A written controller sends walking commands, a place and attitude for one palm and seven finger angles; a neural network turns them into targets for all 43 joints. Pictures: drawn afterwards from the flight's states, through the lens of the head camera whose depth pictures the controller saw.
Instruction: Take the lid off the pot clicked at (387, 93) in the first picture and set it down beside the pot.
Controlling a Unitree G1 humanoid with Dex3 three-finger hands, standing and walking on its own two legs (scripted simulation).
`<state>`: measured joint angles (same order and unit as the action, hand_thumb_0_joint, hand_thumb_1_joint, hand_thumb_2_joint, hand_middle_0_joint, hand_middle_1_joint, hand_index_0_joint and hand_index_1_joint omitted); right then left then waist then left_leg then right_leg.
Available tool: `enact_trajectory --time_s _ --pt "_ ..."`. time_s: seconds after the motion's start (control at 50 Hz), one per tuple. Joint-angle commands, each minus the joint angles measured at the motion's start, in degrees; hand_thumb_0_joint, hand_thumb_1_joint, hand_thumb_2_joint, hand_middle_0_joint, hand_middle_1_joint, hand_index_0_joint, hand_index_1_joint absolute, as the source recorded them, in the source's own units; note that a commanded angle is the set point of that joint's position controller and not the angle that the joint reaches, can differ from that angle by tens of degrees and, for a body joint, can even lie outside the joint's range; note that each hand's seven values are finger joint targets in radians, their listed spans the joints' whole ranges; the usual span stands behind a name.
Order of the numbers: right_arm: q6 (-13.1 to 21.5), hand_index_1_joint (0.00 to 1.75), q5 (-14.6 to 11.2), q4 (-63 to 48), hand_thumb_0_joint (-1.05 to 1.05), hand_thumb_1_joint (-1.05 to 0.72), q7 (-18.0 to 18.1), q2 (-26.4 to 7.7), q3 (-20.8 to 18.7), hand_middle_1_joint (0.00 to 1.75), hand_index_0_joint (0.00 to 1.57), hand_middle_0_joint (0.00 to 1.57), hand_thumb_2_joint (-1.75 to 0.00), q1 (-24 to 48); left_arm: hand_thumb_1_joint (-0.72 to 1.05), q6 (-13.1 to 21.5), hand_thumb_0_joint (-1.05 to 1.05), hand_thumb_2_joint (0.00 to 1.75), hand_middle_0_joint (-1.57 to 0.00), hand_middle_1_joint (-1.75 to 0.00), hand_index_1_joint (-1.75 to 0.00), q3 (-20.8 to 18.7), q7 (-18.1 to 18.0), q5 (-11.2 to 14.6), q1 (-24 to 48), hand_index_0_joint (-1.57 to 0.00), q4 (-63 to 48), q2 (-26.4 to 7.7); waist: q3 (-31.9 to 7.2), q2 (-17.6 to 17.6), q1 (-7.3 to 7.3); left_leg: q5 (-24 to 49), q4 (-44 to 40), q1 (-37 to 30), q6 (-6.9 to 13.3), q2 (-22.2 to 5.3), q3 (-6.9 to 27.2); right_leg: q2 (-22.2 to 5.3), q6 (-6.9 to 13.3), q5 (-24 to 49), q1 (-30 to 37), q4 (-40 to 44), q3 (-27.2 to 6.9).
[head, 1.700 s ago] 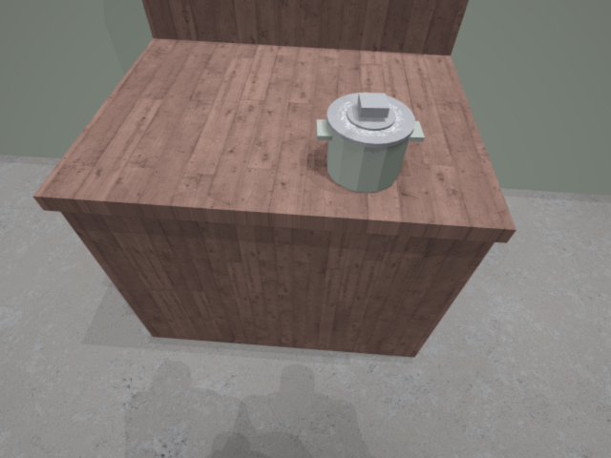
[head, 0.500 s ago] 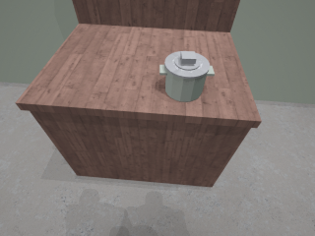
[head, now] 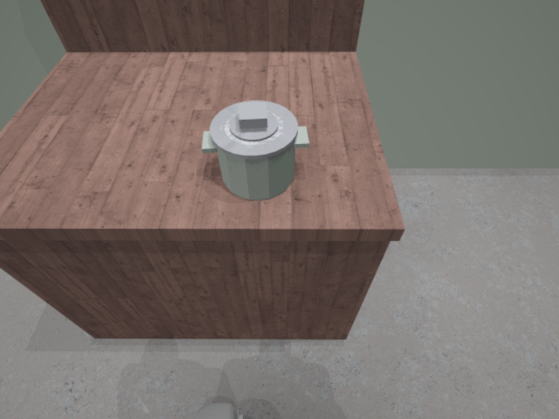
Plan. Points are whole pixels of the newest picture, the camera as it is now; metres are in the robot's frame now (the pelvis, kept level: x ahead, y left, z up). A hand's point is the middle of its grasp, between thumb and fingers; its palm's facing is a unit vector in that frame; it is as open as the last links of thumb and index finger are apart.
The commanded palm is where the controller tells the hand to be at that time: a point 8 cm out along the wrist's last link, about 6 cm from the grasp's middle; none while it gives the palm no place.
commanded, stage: take the last steps up to it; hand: left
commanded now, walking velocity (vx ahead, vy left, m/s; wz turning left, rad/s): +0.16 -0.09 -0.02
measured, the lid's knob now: (253, 115) +0.59 +0.09 +0.11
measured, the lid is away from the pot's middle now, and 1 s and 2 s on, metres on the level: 0.00 0.00 0.00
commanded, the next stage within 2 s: come to a stop and stand still in 0.02 s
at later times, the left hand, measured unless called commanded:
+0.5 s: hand out of the picture +0.15 +0.15 -0.18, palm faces +0.04 -0.97 -0.24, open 7.4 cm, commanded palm none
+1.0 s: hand out of the picture +0.10 +0.12 -0.16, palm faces +0.04 -0.96 -0.29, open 7.4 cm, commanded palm none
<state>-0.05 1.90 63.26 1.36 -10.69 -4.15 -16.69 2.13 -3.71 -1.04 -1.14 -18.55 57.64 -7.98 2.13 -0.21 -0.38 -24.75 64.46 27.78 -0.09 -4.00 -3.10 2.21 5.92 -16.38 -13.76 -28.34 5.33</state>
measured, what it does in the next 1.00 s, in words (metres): walks ahead: left foot, then right foot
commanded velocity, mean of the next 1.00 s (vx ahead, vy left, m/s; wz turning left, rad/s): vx -0.08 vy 0.08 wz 0.00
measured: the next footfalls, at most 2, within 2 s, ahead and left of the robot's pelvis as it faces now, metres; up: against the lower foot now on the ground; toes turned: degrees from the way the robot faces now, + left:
left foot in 0.32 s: +0.22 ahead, +0.04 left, +0.00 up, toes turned -2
right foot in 0.70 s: +0.10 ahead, -0.22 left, +0.00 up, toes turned -2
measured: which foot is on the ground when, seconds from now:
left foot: up 0.00-0.30, down 0.32-0.70, up 0.72-1.00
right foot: down 0.00-0.34, up 0.36-0.68, down 0.70-1.00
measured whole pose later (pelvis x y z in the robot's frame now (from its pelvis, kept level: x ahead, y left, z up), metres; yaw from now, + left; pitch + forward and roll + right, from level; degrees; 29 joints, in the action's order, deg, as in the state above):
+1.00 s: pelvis +0.08 -0.08 +0.00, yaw -2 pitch +0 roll +3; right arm -4.3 0.7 55.2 -0.2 -13.4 -4.1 -13.5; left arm -0.1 -2.2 -2.5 -2.2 -18.7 54.0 -10.6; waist 3.0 -1.5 -2.1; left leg -24.0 48.9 23.2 -3.3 1.2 -0.2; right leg -6.2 -2.5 -17.4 -12.4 -29.7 -2.6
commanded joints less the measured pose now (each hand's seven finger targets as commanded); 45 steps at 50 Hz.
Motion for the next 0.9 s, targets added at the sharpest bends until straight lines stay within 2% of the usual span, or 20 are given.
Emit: enact_trajectory --time_s 0.0,0.1,0.18,0.26,0.28,0.3,0.32,0.34,0.38,0.4,0.44,0.5,0.56,0.62,0.64,0.66,0.68,0.7,0.78,0.88 --pt "1.4 0.3 -0.5 -5.1 0.0 -0.9 -0.6 0.1 0.4 0.3 0.2 0.2 -0.9 1.2 0.9 1.7 0.0 0.9 -0.2 -0.3 -0.3 -0.4 -0.8 0.1 -6.7 -0.2 -0.6 -5.5 0.7 -0.8 0.64 6.0 -1.8 8.0 -1.0 -1.1 0.2 -14.5 8.7 22.4 6.1 14.1 -14.5" --pt "2.0 0.3 -0.9 -7.2 0.0 -0.9 -0.5 -0.4 0.6 0.3 0.2 0.2 -0.9 7.7 0.9 2.3 0.0 0.9 -0.2 -0.3 -0.3 0.6 -1.3 0.2 -10.8 -0.2 1.8 -4.0 -0.1 -2.7 -1.0 8.2 -9.2 11.1 -0.9 0.0 -0.1 -13.5 6.3 41.4 14.9 10.9 -13.2" --pt "1.6 0.3 -1.9 -6.6 0.0 -0.9 0.8 0.7 2.0 0.3 0.2 0.2 -0.9 8.9 0.9 1.5 0.0 0.9 -0.2 -0.3 -0.3 1.4 -2.3 0.2 -10.5 -0.2 2.3 -3.7 -0.3 -1.4 -1.08 9.3 -20.1 3.3 -1.0 3.4 0.4 -12.4 -1.8 65.2 15.5 6.0 -12.3" --pt "0.6 0.3 -2.2 -6.9 0.0 -0.9 2.1 -2.1 0.8 0.3 0.2 0.2 -0.9 3.0 0.9 0.3 0.0 0.9 -0.2 -0.3 -0.3 0.0 -3.3 0.6 -9.1 -0.2 0.3 -7.3 -1.4 -4.1 2.31 17.7 -30.7 -7.8 0.8 7.8 -1.5 -10.7 -7.6 80.8 13.2 -5.8 -11.1" --pt "0.1 0.3 -2.1 -6.7 0.0 -0.9 2.2 -3.9 0.2 0.3 0.2 0.2 -0.9 -0.5 0.9 0.2 0.0 0.9 -0.2 -0.3 -0.3 -0.3 -3.2 1.0 -7.3 -0.2 -0.5 -8.6 -3.0 -4.0 4.3 30.4 -33.0 -17.1 2.4 4.7 0.8 -9.6 -8.8 74.2 6.6 -11.8 -9.7" --pt "-0.2 0.3 -1.4 -6.8 0.0 -0.9 2.3 -6.3 -0.9 0.3 0.2 0.2 -0.9 -5.3 0.9 0.3 0.0 0.9 -0.2 -0.3 -0.3 -0.2 -3.3 1.7 -5.9 -0.2 -1.9 -7.1 -4.9 0.2 6.91 57.2 -30.8 -30.9 8.2 -5.3 10.4 -5.8 -10.9 53.6 -7.5 -23.6 -7.4" --pt "-0.4 0.3 -1.3 -6.4 0.0 -0.9 2.0 -7.8 -1.3 0.3 0.2 0.2 -0.9 -10.3 0.9 0.6 0.0 0.9 -0.2 -0.3 -0.3 0.2 -3.5 2.5 -5.0 -0.2 -3.0 -4.5 -7.8 12.1 8.6 86.3 -36.1 -34.3 17.7 -18.5 22.7 3.1 -11.6 -15.5 -16.2 -46.1 -5.2" --pt "-0.7 0.3 -1.3 -7.4 0.0 -0.9 1.9 -6.9 -0.3 0.3 0.2 0.2 -0.9 -7.2 0.9 -0.4 0.0 0.9 -0.2 -0.3 -0.3 -0.6 -3.4 1.7 -3.9 -0.2 -4.1 -7.1 -6.4 8.1 6.01 91.3 -37.0 -28.9 19.5 -18.9 21.3 2.8 -7.9 -26.5 -15.1 -55.8 -11.3" --pt "-0.2 0.3 -1.1 -12.4 0.0 -0.9 2.4 -4.8 1.1 0.3 0.2 0.2 -0.9 5.2 0.9 -2.8 0.0 0.9 -0.2 -0.3 -0.3 -1.6 -3.4 0.5 -4.8 -0.2 -5.6 -7.1 -3.3 6.9 -0.41 68.8 -39.0 -13.8 17.4 -17.5 20.5 -0.3 -6.3 -21.5 -12.2 -53.7 -13.4" --pt "-0.3 0.3 -0.8 -13.5 0.0 -0.9 2.3 -3.4 1.6 0.3 0.2 0.2 -0.9 8.8 0.9 -3.6 0.0 0.9 -0.2 -0.3 -0.3 -1.8 -2.9 0.4 -4.9 -0.2 -4.9 -6.6 -2.6 3.9 -2.14 59.7 -41.2 -10.5 14.9 -13.4 16.1 -1.1 -6.5 -15.8 -11.5 -52.1 -12.8" --pt "-0.6 0.3 -0.1 -14.9 0.0 -0.9 1.9 -5.2 0.8 0.3 0.2 0.2 -0.9 9.7 0.9 -4.8 0.0 0.9 -0.2 -0.3 -0.3 -1.8 -1.9 0.5 -5.4 -0.2 -4.8 -5.9 -4.3 0.7 -2.75 49.6 -42.5 -7.4 11.9 -9.1 11.8 -0.5 -7.4 -11.1 -8.8 -47.9 -9.1" --pt "-1.5 0.3 0.4 -16.1 0.0 -0.9 1.0 -7.6 0.0 0.3 0.2 0.2 -0.9 10.7 0.9 -5.4 0.0 0.9 -0.2 -0.3 -0.3 -2.2 -1.7 0.4 -5.5 -0.2 -5.2 -6.7 -5.9 6.9 -2.55 35.6 -44.4 -7.0 11.4 -8.3 12.2 -1.6 -7.7 -10.9 -6.9 -39.2 -7.0" --pt "-2.7 0.3 0.7 -15.8 0.0 -0.9 0.4 -8.9 -0.9 0.3 0.2 0.2 -0.9 8.6 0.9 -4.8 0.0 0.9 -0.2 -0.3 -0.3 -1.6 -1.7 0.0 -2.5 -0.2 -6.5 -7.6 -7.1 13.8 -0.18 30.5 -42.3 -12.6 11.4 -8.0 13.8 -2.3 -7.1 -12.9 -6.2 -24.4 -4.6" --pt "-3.3 0.3 0.2 -14.9 0.0 -0.9 -0.1 -9.8 -1.4 0.3 0.2 0.2 -0.9 5.9 0.9 -3.9 0.0 0.9 -0.2 -0.3 -0.3 -1.1 -1.5 -0.2 -3.9 -0.2 -5.9 -8.4 -7.6 10.8 -0.85 20.1 -38.6 -11.0 8.1 -5.9 13.3 -1.7 -6.8 -5.4 1.7 -5.9 -2.7" --pt "-3.4 0.3 -0.4 -14.8 0.0 -0.9 -0.3 -8.6 -1.4 0.3 0.2 0.2 -0.9 5.2 0.9 -3.5 0.0 0.9 -0.2 -0.3 -0.3 -1.2 -1.6 -0.5 -4.5 -0.2 -5.6 -9.8 -7.5 6.0 -1.48 15.2 -34.0 -8.6 5.5 -3.2 11.3 -3.0 -6.7 1.4 5.4 3.6 -4.4" --pt "-3.5 0.3 -1.1 -15.3 0.0 -0.9 -0.6 -5.1 -1.0 0.3 0.2 0.2 -0.9 4.1 0.9 -3.0 0.0 0.9 -0.2 -0.3 -0.3 -1.6 -1.8 -1.1 -2.9 -0.2 -6.3 -13.8 -5.5 -6.1 -0.89 5.0 -24.8 0.0 1.7 2.0 7.4 -13.0 -3.2 2.9 8.4 9.5 -17.4" --pt "-3.5 0.3 -0.9 -16.9 0.0 -0.9 -0.6 -3.8 -0.8 0.3 0.2 0.2 -0.9 5.5 0.9 -2.5 0.0 0.9 -0.2 -0.3 -0.3 -2.4 -1.9 -1.2 -1.2 -0.2 -7.8 -19.7 -2.4 -15.1 -1.82 -7.3 -12.0 7.0 -2.0 7.6 4.3 -27.6 3.9 9.9 4.0 14.0 -34.7" --pt "-3.9 0.3 -0.2 -17.4 0.0 -0.9 -0.2 -7.0 -1.3 0.3 0.2 0.2 -0.9 7.5 0.9 -2.5 0.0 0.9 -0.2 -0.3 -0.3 -2.5 -2.1 -0.9 -0.7 -0.2 -8.2 -20.7 -1.0 -8.6 -2.13 -8.1 -2.4 6.5 -2.0 5.8 10.0 -30.3 8.0 9.8 -2.4 14.1 -34.5" --pt "-3.5 0.3 -0.4 -14.7 0.0 -0.9 -1.6 -7.7 -1.4 0.3 0.2 0.2 -0.9 3.6 0.9 -1.5 0.0 0.9 -0.2 -0.3 -0.3 -2.2 -2.4 -0.6 4.3 -0.2 -8.6 -17.0 -0.5 -9.8 1.0 2.3 2.9 8.6 -2.6 4.1 7.9 -19.9 4.0 22.6 3.0 7.2 -19.8" --pt "-2.4 0.3 -1.4 -15.1 0.0 -0.9 -1.7 -5.6 -0.2 0.3 0.2 0.2 -0.9 8.2 0.9 -1.2 0.0 0.9 -0.2 -0.3 -0.3 -2.1 -2.5 -0.8 -4.0 -0.2 -6.1 -16.1 -2.8 -12.4 -3.37 0.4 -9.5 6.5 -3.7 4.7 2.9 -19.8 4.0 34.8 12.6 4.5 -18.2"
